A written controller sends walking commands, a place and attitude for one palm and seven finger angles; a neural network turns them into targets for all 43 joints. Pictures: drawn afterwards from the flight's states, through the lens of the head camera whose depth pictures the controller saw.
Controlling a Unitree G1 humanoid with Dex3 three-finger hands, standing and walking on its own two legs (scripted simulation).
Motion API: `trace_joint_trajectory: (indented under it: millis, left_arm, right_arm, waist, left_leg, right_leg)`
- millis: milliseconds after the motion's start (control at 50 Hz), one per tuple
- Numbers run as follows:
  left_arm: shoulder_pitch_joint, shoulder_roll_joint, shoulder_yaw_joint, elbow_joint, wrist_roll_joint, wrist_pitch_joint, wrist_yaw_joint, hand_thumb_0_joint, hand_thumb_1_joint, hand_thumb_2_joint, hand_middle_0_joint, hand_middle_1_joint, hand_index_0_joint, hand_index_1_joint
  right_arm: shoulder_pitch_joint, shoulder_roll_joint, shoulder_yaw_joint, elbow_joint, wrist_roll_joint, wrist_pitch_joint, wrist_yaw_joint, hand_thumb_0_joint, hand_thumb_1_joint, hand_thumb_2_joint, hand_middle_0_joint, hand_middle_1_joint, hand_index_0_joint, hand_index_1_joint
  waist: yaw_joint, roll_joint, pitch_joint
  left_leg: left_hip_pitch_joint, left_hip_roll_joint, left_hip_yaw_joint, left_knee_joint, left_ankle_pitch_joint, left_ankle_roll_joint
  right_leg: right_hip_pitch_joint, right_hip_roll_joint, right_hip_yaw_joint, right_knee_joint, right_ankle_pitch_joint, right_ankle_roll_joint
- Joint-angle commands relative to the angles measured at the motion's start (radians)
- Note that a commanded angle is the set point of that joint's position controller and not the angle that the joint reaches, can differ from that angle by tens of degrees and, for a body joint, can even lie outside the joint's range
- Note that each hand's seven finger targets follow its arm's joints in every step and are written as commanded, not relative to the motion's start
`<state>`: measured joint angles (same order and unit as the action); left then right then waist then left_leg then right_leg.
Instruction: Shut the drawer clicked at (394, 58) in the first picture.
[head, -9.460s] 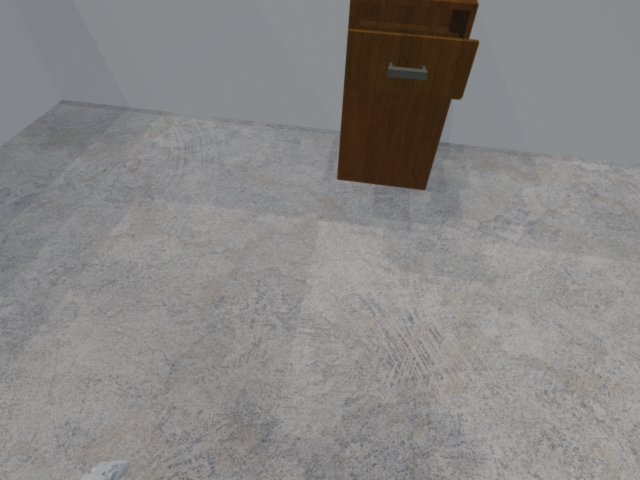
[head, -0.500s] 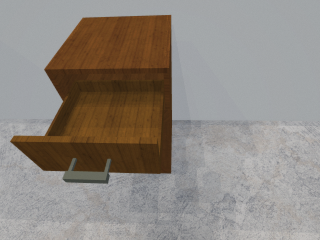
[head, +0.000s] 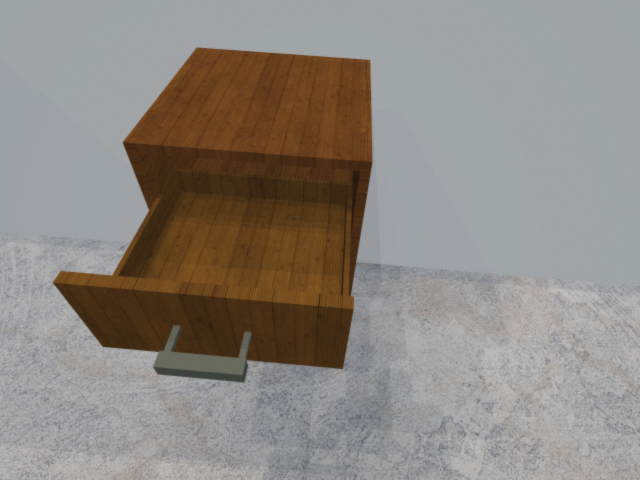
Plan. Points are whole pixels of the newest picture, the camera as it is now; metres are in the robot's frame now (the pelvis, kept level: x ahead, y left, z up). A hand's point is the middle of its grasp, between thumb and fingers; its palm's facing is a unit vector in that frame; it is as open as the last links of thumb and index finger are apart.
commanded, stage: raise the hand and make a fist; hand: left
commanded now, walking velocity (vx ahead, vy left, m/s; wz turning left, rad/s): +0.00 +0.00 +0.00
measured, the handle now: (206, 351) +0.30 +0.18 -0.05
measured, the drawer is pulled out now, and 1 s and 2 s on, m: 0.29 0.27 0.27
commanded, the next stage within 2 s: bring the fist close to the handle in 1.98 s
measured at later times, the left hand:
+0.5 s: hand out of the picture +0.10 +0.15 -0.04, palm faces +0.03 -1.00 -0.06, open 6.1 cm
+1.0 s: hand out of the picture +0.13 +0.17 +0.00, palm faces +0.06 -0.99 -0.08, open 3.5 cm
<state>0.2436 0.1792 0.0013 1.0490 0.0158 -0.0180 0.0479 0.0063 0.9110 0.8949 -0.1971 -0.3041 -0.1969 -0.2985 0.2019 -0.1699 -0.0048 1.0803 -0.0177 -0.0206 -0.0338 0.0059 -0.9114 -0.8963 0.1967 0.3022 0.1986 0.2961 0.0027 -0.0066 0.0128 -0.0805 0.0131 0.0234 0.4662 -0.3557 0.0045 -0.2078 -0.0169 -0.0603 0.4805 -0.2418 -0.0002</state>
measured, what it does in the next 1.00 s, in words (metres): lowers itself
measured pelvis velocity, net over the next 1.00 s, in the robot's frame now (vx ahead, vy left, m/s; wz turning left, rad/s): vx -0.04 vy -0.02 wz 0.04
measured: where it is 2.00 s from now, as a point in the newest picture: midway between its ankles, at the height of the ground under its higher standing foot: outside the picture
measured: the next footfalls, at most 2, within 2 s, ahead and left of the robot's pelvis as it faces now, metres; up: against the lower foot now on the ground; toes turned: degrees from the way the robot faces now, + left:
none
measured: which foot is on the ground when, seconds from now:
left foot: down 0.00-1.00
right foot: down 0.00-1.00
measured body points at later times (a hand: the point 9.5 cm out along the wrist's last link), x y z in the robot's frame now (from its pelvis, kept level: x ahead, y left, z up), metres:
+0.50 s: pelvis -0.07 +0.00 -0.08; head -0.03 +0.02 +0.37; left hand +0.09 +0.21 -0.04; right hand +0.15 -0.23 -0.11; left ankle -0.06 +0.11 -0.74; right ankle +0.01 -0.12 -0.74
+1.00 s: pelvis -0.04 -0.02 -0.06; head +0.00 -0.02 +0.39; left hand +0.12 +0.22 +0.01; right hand +0.14 -0.26 -0.13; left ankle -0.06 +0.11 -0.74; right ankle +0.01 -0.12 -0.74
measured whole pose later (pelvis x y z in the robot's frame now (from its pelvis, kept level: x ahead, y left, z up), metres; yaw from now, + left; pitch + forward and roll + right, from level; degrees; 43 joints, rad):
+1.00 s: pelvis -0.04 -0.02 -0.06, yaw +2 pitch +11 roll -1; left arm 0.64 0.20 0.14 -0.20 -0.24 -0.40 -0.22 0.02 0.90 0.90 -0.94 -1.12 -0.94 -1.11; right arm 0.29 -0.24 -0.04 0.54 0.04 -0.26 -0.04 0.02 -0.90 -0.90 0.20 0.30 0.20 0.30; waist -0.01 0.02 -0.12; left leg -0.66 0.02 -0.03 1.03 -0.55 -0.02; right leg -0.76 -0.03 -0.11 0.99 -0.42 -0.04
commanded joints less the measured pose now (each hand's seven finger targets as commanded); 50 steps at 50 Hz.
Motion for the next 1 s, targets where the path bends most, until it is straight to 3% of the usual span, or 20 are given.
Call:
trace_joint_trajectory:
  millis: [0,40,60,80,100,120,140,160,200,260,280,300,360,400,520,600,700,840,920,980]
  left_arm:
    - [0.055,0.099,0.015,-0.035,-0.003,-0.004,0.003,0.000,0.900,0.900,-0.200,-0.300,-0.200,-0.300]
    - [0.050,0.097,0.014,-0.037,-0.004,0.000,0.002,0.000,0.900,0.900,-0.200,-0.300,-0.200,-0.300]
    - [0.151,0.122,0.021,0.021,0.003,-0.015,0.035,0.000,0.900,0.900,-0.200,-0.300,-0.200,-0.300]
    - [-0.704,0.368,0.227,-1.582,-0.183,-0.222,0.023,0.000,0.900,0.900,-0.220,-0.322,-0.220,-0.322]
    - [-0.104,0.219,0.140,-1.259,-0.103,-0.158,0.029,0.000,0.900,0.900,-0.240,-0.343,-0.240,-0.343]
    - [-0.048,0.124,0.058,-1.148,-0.138,-0.114,0.065,0.000,0.900,0.900,-0.260,-0.365,-0.260,-0.365]
    - [0.199,-0.097,-0.067,-0.999,-0.152,-0.031,0.054,0.000,0.900,0.900,-0.280,-0.387,-0.280,-0.387]
    - [0.034,-0.084,-0.065,-1.154,-0.171,-0.065,0.034,0.000,0.900,0.900,-0.300,-0.408,-0.300,-0.408]
    - [0.159,-0.065,-0.025,-1.098,-0.173,-0.173,-0.016,0.000,0.900,0.900,-0.340,-0.452,-0.340,-0.452]
    - [0.448,-0.134,-0.017,-0.946,-0.199,-0.355,-0.138,0.000,0.900,0.900,-0.400,-0.517,-0.400,-0.517]
    - [0.444,-0.127,-0.014,-0.956,-0.207,-0.422,-0.176,0.000,0.900,0.900,-0.420,-0.538,-0.420,-0.538]
    - [0.392,-0.117,-0.010,-1.012,-0.217,-0.497,-0.206,0.000,0.900,0.900,-0.440,-0.560,-0.440,-0.560]
    - [0.231,0.073,0.118,-1.200,-0.183,-0.703,-0.233,0.000,0.900,0.900,-0.500,-0.625,-0.500,-0.625]
    - [0.206,0.126,0.153,-1.262,-0.146,-0.770,-0.207,0.000,0.900,0.900,-0.540,-0.668,-0.540,-0.668]
    - [0.077,0.081,0.082,-1.363,-0.222,-0.619,-0.220,0.000,0.900,0.900,-0.660,-0.798,-0.660,-0.798]
    - [0.132,0.105,0.070,-1.364,-0.260,-0.463,-0.310,0.000,0.900,0.900,-0.740,-0.885,-0.740,-0.885]
    - [0.253,0.141,0.189,-1.294,-0.290,-0.336,-0.321,0.000,0.900,0.900,-0.840,-0.993,-0.840,-0.993]
    - [0.373,0.146,0.249,-1.423,-0.273,-0.393,-0.246,0.000,0.900,0.900,-0.980,-1.145,-0.980,-1.145]
    - [0.404,0.114,0.177,-1.486,-0.271,-0.460,-0.267,0.000,0.900,0.900,-1.060,-1.232,-1.060,-1.232]
    - [0.399,0.078,0.114,-1.490,-0.280,-0.476,-0.302,0.000,0.900,0.900,-1.120,-1.297,-1.120,-1.297]
  right_arm:
    - [0.063,-0.106,-0.019,-0.020,0.005,-0.007,0.001,0.000,-0.900,-0.900,0.200,0.300,0.200,0.300]
    - [0.074,-0.108,-0.019,-0.015,0.005,-0.010,0.001,0.000,-0.900,-0.900,0.200,0.300,0.200,0.300]
    - [0.002,-0.132,-0.022,-0.079,0.015,-0.014,0.005,0.000,-0.900,-0.900,0.200,0.300,0.200,0.300]
    - [0.009,-0.255,-0.046,-0.437,0.068,-0.168,-0.020,0.000,-0.900,-0.900,0.200,0.300,0.200,0.300]
    - [-0.045,-0.165,-0.012,-0.398,0.030,-0.266,-0.054,0.000,-0.900,-0.900,0.200,0.300,0.200,0.300]
    - [-0.021,-0.190,-0.015,-0.322,0.032,-0.299,-0.047,0.000,-0.900,-0.900,0.200,0.300,0.200,0.300]
    - [0.019,-0.137,-0.012,-0.316,0.048,-0.304,-0.023,0.000,-0.900,-0.900,0.200,0.300,0.200,0.300]
    - [0.005,-0.178,-0.025,-0.385,0.041,-0.317,-0.008,0.000,-0.900,-0.900,0.200,0.300,0.200,0.300]
    - [-0.013,-0.197,-0.049,-0.449,0.024,-0.344,0.002,0.000,-0.900,-0.900,0.200,0.300,0.200,0.300]
    - [-0.036,-0.191,-0.063,-0.536,0.023,-0.333,0.038,0.000,-0.900,-0.900,0.200,0.300,0.200,0.300]
    - [-0.055,-0.195,-0.065,-0.566,0.024,-0.332,0.050,0.000,-0.900,-0.900,0.200,0.300,0.200,0.300]
    - [-0.070,-0.196,-0.067,-0.600,0.022,-0.337,0.057,0.000,-0.900,-0.900,0.200,0.300,0.200,0.300]
    - [-0.080,-0.184,-0.073,-0.645,0.003,-0.346,0.077,0.000,-0.900,-0.900,0.200,0.300,0.200,0.300]
    - [-0.083,-0.174,-0.064,-0.666,0.000,-0.336,0.079,0.000,-0.900,-0.900,0.200,0.300,0.200,0.300]
    - [-0.058,-0.192,-0.040,-0.732,0.050,-0.312,0.031,0.000,-0.900,-0.900,0.200,0.300,0.200,0.300]
    - [-0.024,-0.197,-0.033,-0.756,0.075,-0.310,-0.012,0.000,-0.900,-0.900,0.200,0.300,0.200,0.300]
    - [-0.036,-0.169,-0.035,-0.756,0.077,-0.287,-0.029,0.000,-0.900,-0.900,0.200,0.300,0.200,0.300]
    - [-0.037,-0.142,-0.049,-0.743,0.059,-0.284,-0.012,0.000,-0.900,-0.900,0.200,0.300,0.200,0.300]
    - [-0.025,-0.146,-0.055,-0.727,0.055,-0.303,0.001,0.000,-0.900,-0.900,0.200,0.300,0.200,0.300]
    - [-0.020,-0.161,-0.056,-0.725,0.062,-0.316,0.001,0.000,-0.900,-0.900,0.200,0.300,0.200,0.300]
  waist:
    - [0.001,0.039,0.031]
    - [0.003,0.049,0.032]
    - [0.041,-0.029,0.072]
    - [-0.065,0.221,-0.458]
    - [0.022,0.335,-0.341]
    - [-0.017,0.327,-0.290]
    - [-0.028,0.187,-0.163]
    - [-0.041,0.117,-0.057]
    - [-0.021,-0.057,0.019]
    - [0.019,-0.305,-0.005]
    - [0.024,-0.317,-0.029]
    - [0.021,-0.276,-0.052]
    - [0.049,0.155,-0.189]
    - [0.047,0.193,-0.244]
    - [-0.040,0.073,-0.280]
    - [-0.040,-0.052,-0.295]
    - [-0.003,-0.136,-0.260]
    - [0.037,-0.003,-0.312]
    - [-0.004,0.006,-0.313]
    - [-0.025,0.002,-0.259]
  left_leg:
    - [-0.088,0.089,-0.076,-0.097,0.358,0.022]
    - [-0.089,0.094,-0.085,-0.114,0.380,0.024]
    - [-0.155,0.108,-0.025,0.082,0.472,-0.002]
    - [0.067,-0.004,-0.060,-0.053,0.654,-0.018]
    - [0.145,0.053,-0.049,-0.083,0.877,-0.037]
    - [0.073,0.052,-0.047,-0.078,0.819,-0.076]
    - [0.007,0.057,-0.068,-0.084,0.736,-0.072]
    - [-0.087,0.054,-0.094,-0.056,0.641,-0.068]
    - [-0.268,0.025,-0.089,0.039,0.371,-0.049]
    - [-0.477,0.003,-0.069,0.165,0.193,-0.043]
    - [-0.554,-0.008,-0.056,0.203,0.092,-0.039]
    - [-0.600,-0.013,-0.047,0.235,0.006,-0.036]
    - [-0.632,-0.031,-0.027,0.324,-0.083,-0.048]
    - [-0.680,-0.022,-0.042,0.391,-0.109,-0.026]
    - [-0.740,-0.033,-0.058,0.436,-0.267,0.015]
    - [-0.769,-0.038,-0.038,0.461,-0.192,0.025]
    - [-0.793,-0.040,-0.027,0.468,-0.089,0.018]
    - [-0.698,-0.039,-0.025,0.433,0.080,0.009]
    - [-0.658,-0.034,-0.033,0.444,0.127,0.012]
    - [-0.647,-0.033,-0.040,0.431,0.084,0.016]
  right_leg:
    - [0.062,-0.090,0.088,-0.060,0.263,-0.027]
    - [0.065,-0.086,0.076,-0.057,0.235,-0.022]
    - [0.040,-0.137,0.118,-0.017,0.604,-0.017]
    - [0.168,-0.034,0.046,0.062,0.532,-0.051]
    - [0.063,0.003,-0.005,0.115,0.197,-0.061]
    - [-0.024,0.005,-0.032,0.140,0.049,-0.040]
    - [-0.121,-0.001,-0.039,0.141,-0.023,-0.020]
    - [-0.146,-0.008,-0.041,0.127,-0.003,-0.016]
    - [-0.187,0.005,-0.064,0.087,0.011,-0.020]
    - [-0.281,0.022,-0.090,0.209,-0.029,-0.020]
    - [-0.326,0.021,-0.079,0.252,-0.099,-0.022]
    - [-0.370,0.016,-0.063,0.287,-0.177,-0.024]
    - [-0.459,0.006,-0.013,0.418,-0.261,-0.054]
    - [-0.532,0.003,0.001,0.489,-0.263,-0.061]
    - [-0.499,-0.010,0.076,0.382,-0.390,-0.032]
    - [-0.374,-0.024,0.143,0.272,-0.462,-0.012]
    - [-0.288,-0.039,0.163,0.242,-0.378,0.001]
    - [-0.212,-0.038,0.110,0.318,-0.054,-0.012]
    - [-0.231,-0.033,0.089,0.338,0.066,-0.006]
    - [-0.288,-0.024,0.074,0.319,-0.028,-0.006]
